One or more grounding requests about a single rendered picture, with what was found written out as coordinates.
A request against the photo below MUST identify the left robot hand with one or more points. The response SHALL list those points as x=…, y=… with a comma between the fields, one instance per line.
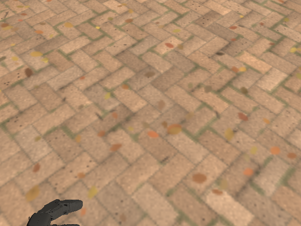
x=54, y=210

